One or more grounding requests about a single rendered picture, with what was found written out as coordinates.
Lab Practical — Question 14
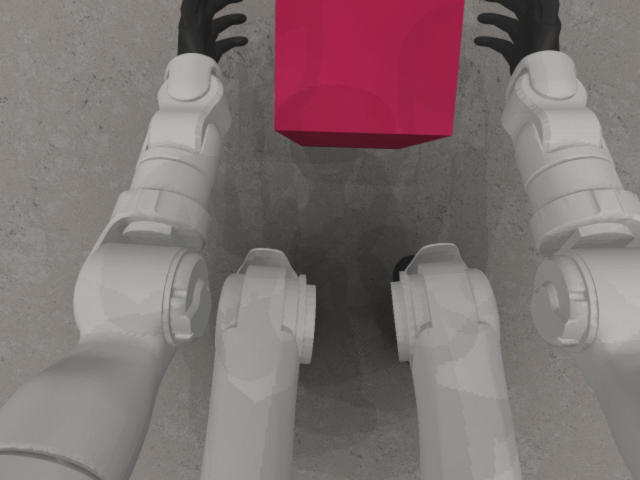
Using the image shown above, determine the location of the robot left hand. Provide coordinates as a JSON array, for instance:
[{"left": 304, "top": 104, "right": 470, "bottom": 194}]
[{"left": 177, "top": 0, "right": 248, "bottom": 64}]

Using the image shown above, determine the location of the robot right hand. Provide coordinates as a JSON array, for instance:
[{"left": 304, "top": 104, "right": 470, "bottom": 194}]
[{"left": 474, "top": 0, "right": 562, "bottom": 76}]

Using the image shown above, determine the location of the robot right upper arm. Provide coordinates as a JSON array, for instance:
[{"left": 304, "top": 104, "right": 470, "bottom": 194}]
[{"left": 530, "top": 247, "right": 640, "bottom": 480}]

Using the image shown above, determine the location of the robot left upper arm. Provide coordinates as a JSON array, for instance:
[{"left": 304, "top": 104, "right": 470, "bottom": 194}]
[{"left": 0, "top": 243, "right": 212, "bottom": 480}]

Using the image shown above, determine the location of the right robot shin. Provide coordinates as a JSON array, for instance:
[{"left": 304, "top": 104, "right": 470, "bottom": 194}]
[{"left": 405, "top": 243, "right": 500, "bottom": 341}]

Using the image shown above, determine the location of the robot right foot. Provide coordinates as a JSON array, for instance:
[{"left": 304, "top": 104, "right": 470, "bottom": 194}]
[{"left": 393, "top": 255, "right": 415, "bottom": 366}]

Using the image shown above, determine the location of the carton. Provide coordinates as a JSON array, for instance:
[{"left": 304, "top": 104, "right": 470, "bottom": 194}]
[{"left": 274, "top": 0, "right": 465, "bottom": 149}]

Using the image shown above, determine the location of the robot left forearm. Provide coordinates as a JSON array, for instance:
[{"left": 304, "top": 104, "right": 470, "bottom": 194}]
[{"left": 74, "top": 53, "right": 231, "bottom": 329}]

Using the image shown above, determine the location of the robot right forearm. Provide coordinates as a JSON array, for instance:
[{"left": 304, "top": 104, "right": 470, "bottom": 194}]
[{"left": 501, "top": 50, "right": 640, "bottom": 257}]

